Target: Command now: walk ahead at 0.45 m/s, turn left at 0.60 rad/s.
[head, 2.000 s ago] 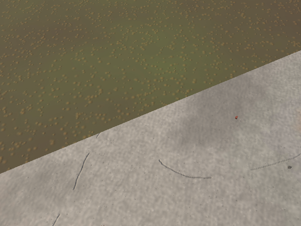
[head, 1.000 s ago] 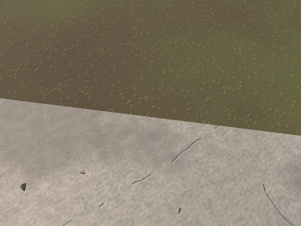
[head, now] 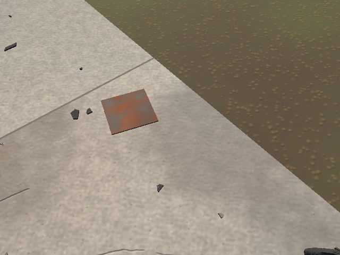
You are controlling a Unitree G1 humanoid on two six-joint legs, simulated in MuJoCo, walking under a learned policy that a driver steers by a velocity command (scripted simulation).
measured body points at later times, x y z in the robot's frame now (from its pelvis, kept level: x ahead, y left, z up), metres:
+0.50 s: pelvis +0.29 +0.06 +0.01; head +0.32 +0.08 +0.46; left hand +0.45 +0.35 -0.06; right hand +0.41 -0.22 -0.09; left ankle +0.18 +0.13 -0.73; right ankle +0.52 -0.04 -0.69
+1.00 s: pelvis +0.56 +0.11 +0.01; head +0.59 +0.12 +0.46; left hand +0.46 +0.38 -0.11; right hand +0.86 -0.01 -0.07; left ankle +0.68 +0.32 -0.69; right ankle +0.52 -0.01 -0.73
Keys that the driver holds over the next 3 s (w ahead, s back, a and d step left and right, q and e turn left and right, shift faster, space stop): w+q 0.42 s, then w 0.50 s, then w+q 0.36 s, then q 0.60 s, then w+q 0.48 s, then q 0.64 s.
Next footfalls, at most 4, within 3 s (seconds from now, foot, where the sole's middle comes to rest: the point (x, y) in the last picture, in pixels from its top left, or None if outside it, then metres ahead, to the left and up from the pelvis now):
0.08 left None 0.22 0.13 -0.77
0.58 right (196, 228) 0.56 0.00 -0.77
1.12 left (123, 181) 0.74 0.32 -0.77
1.56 right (140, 127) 1.04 0.29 -0.77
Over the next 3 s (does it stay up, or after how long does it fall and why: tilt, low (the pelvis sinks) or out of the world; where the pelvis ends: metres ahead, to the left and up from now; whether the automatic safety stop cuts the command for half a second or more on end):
stays up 0.98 0.58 0.00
